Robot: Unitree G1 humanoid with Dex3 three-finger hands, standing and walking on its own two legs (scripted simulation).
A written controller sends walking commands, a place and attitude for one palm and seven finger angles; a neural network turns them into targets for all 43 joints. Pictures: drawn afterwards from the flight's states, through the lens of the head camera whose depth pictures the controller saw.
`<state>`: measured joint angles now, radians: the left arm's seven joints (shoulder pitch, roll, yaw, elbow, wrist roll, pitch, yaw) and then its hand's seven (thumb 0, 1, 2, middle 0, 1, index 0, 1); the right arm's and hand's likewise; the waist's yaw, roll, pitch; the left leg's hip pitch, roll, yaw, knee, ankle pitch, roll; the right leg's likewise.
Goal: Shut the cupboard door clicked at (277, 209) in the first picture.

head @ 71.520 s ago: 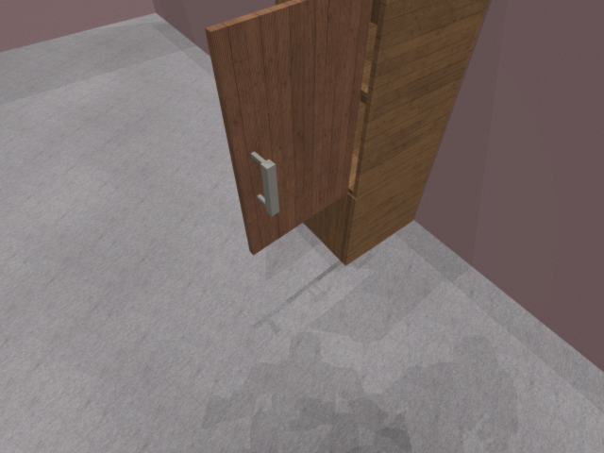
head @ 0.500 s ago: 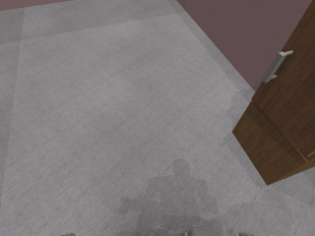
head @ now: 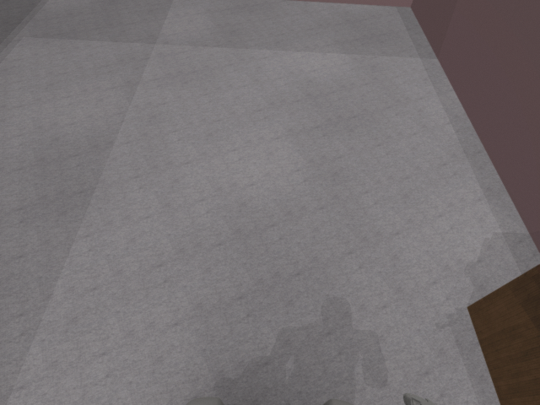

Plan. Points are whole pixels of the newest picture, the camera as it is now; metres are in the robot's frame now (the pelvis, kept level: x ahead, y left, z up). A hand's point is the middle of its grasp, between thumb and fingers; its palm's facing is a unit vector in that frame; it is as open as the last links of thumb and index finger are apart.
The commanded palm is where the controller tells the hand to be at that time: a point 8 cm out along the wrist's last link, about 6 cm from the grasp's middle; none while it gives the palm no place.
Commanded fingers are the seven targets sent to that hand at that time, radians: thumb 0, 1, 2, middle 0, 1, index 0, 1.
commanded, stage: walk to a spot facing it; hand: left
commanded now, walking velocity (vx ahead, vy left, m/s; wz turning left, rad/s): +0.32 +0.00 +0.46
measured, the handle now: out of the picture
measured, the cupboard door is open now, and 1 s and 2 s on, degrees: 4 4 4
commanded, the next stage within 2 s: turn to face it in 0.46 s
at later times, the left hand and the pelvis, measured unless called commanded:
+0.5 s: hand (179, 360) +0.19 +0.16 -0.14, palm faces +0.31 -0.92 -0.24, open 7.2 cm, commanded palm none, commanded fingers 0.00 0.90 0.90 -0.20 -0.30 -0.20 -0.30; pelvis +0.18 -0.04 +0.02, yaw +17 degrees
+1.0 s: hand (171, 340) +0.23 +0.19 -0.16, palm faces +0.29 -0.93 -0.23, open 7.4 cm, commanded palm none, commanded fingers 0.00 0.90 0.90 -0.20 -0.30 -0.20 -0.30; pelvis +0.26 +0.00 +0.00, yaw +11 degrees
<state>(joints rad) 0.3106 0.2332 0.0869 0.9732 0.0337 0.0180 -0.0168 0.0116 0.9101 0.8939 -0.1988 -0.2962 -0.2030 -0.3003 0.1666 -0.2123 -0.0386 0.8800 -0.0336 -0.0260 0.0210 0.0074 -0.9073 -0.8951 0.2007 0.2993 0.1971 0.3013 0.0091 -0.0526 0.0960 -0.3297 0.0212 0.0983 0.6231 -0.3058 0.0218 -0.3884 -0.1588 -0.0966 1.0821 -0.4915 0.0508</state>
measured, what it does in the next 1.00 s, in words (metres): walks ahead: right foot, then left foot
